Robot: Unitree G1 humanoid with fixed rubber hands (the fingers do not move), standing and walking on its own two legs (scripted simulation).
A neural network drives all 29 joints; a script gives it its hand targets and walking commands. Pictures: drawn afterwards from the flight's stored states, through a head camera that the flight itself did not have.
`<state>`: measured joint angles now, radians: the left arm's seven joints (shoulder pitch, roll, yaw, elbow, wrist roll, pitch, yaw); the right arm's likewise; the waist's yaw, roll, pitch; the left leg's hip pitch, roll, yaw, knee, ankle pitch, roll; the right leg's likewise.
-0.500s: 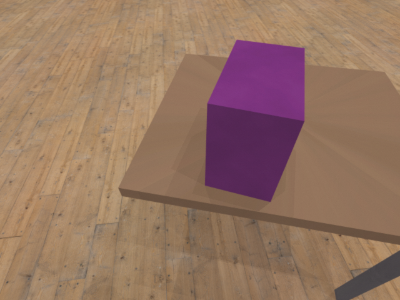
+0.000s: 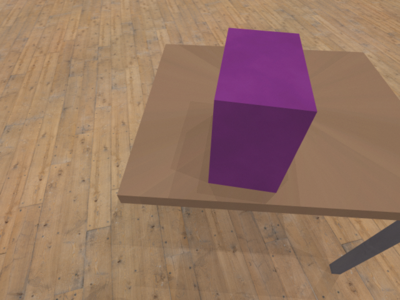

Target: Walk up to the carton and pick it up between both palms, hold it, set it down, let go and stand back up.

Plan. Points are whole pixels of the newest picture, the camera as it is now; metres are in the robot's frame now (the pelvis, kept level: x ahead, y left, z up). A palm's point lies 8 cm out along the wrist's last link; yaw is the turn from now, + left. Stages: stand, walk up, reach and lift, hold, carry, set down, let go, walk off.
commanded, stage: walk up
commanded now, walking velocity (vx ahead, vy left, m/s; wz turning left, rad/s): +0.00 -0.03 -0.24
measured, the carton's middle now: (252, 110) +0.55 -0.07 +0.07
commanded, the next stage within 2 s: none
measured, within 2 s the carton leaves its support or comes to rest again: neither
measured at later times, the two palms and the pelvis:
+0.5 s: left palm out of the picture +0.07 +0.19 -0.12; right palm out of the picture -0.03 -0.27 -0.14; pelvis +0.01 -0.03 +0.01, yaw -4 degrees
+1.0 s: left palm out of the picture +0.03 +0.21 -0.14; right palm out of the picture +0.03 -0.22 -0.13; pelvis +0.04 -0.01 +0.01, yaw -2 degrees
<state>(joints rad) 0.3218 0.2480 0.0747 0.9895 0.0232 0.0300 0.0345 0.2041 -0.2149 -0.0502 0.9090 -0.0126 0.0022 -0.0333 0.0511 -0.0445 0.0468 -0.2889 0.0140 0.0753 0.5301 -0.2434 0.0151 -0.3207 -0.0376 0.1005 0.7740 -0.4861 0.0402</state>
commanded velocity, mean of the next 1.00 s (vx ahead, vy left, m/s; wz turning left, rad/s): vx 0.02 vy -0.01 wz -0.07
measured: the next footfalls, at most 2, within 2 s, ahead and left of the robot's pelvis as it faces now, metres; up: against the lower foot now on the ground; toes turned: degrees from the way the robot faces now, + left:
right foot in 0.36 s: +0.00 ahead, -0.13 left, +0.00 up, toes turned -5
left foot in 0.68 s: +0.08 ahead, +0.10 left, +0.00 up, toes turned +2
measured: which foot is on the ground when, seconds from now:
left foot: down 0.00-0.38, up 0.40-0.66, down 0.68-1.00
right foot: up 0.00-0.34, down 0.36-1.00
